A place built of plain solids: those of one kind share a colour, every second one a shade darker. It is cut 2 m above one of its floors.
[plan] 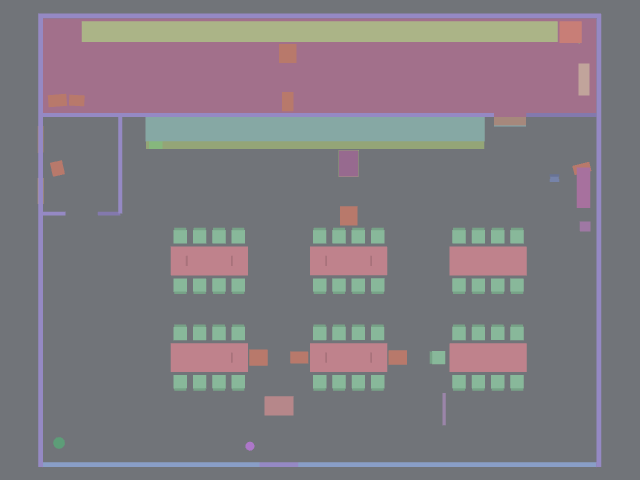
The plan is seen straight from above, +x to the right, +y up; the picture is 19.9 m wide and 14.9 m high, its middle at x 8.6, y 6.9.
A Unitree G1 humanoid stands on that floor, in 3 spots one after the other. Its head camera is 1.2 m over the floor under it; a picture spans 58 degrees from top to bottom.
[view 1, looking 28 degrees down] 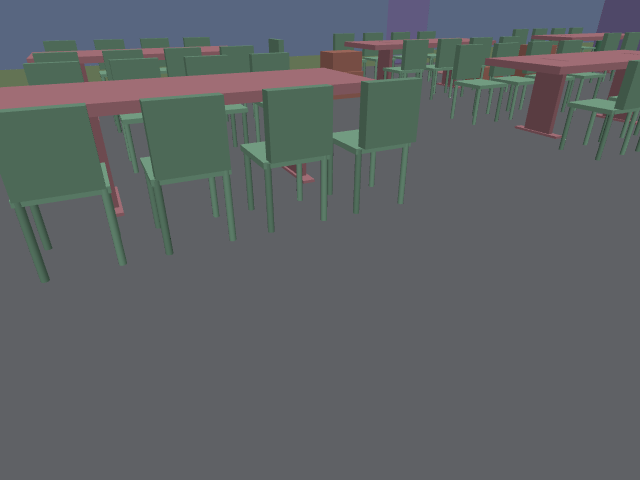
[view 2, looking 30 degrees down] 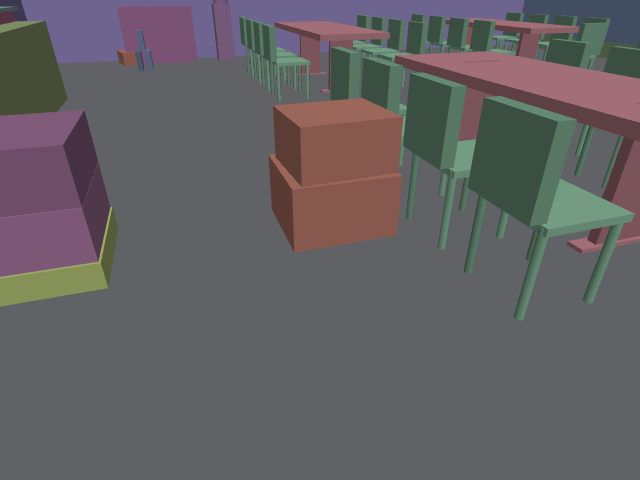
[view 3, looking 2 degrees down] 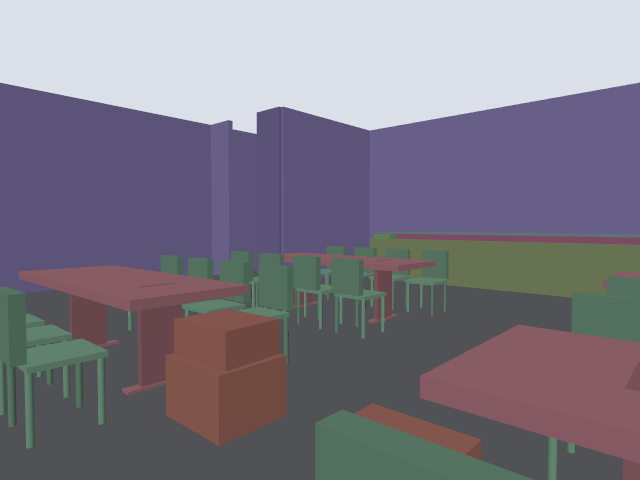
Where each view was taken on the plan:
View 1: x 14.50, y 9.42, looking -117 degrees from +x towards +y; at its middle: ground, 2.56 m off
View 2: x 7.33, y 8.42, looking -18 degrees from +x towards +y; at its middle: box_cardboard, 2.30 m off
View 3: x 8.93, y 1.65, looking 132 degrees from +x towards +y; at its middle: wall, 9.67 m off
